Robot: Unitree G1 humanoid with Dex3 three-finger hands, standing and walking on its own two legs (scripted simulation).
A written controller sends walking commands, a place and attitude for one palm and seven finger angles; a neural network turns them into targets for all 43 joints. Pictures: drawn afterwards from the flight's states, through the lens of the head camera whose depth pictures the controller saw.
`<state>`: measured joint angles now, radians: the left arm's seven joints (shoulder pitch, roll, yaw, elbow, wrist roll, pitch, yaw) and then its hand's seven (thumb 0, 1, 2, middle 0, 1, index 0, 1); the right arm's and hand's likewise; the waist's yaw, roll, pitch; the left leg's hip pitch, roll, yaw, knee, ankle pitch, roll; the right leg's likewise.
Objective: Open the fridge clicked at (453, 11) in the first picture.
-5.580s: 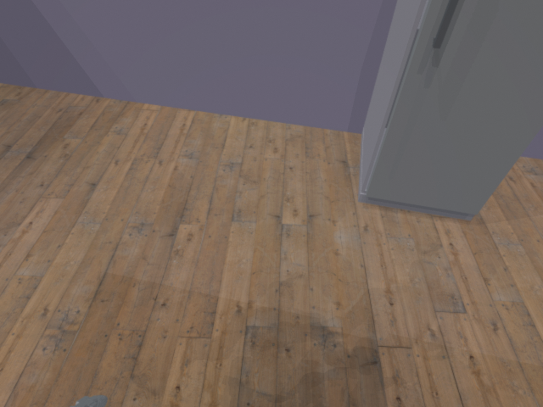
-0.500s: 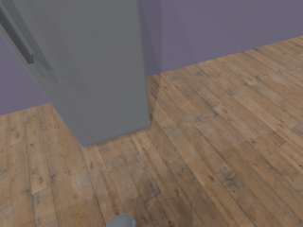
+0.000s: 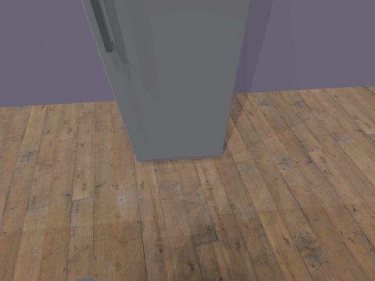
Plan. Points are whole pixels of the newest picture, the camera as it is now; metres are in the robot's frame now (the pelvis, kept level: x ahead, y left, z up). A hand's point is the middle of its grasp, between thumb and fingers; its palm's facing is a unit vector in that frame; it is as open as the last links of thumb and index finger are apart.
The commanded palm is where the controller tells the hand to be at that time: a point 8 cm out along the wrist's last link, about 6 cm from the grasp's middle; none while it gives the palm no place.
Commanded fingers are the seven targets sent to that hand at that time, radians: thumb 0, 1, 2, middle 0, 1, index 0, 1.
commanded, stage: turn to face it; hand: left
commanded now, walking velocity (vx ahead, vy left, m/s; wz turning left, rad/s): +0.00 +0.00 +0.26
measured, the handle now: out of the picture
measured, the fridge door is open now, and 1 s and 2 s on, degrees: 0 0 0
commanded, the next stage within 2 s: take the last steps up to it in 0.04 s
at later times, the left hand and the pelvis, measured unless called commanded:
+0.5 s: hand out of the picture -0.07 +0.18 -0.15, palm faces +0.25 -0.94 -0.23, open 7.3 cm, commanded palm none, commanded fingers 0.00 0.90 0.90 -0.20 -0.30 -0.20 -0.30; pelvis +0.01 +0.00 +0.01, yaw +9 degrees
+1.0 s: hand (89, 255) +0.19 +0.27 -0.16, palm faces +0.14 -0.98 -0.17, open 7.4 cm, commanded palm none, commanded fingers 0.00 0.90 0.90 -0.20 -0.30 -0.20 -0.30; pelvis +0.13 +0.08 +0.00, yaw +7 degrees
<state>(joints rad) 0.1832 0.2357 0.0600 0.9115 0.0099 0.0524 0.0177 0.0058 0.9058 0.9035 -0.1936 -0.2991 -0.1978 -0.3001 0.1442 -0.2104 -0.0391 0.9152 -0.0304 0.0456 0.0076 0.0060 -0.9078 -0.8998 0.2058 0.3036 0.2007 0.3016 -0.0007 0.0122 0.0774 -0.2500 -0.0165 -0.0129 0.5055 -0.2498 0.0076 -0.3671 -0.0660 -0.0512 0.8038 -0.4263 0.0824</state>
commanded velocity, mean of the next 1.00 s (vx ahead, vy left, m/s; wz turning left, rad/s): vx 0.26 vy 0.02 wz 0.04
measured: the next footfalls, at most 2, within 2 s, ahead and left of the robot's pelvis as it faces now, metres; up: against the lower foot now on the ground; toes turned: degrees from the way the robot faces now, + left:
right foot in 0.06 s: +0.04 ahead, -0.12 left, +0.00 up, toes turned -4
left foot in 0.60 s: +0.06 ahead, +0.16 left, +0.00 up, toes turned +17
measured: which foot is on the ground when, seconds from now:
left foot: down 0.00-0.06, up 0.08-0.58, down 0.60-1.00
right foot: up 0.00-0.04, down 0.06-0.60, up 0.62-1.00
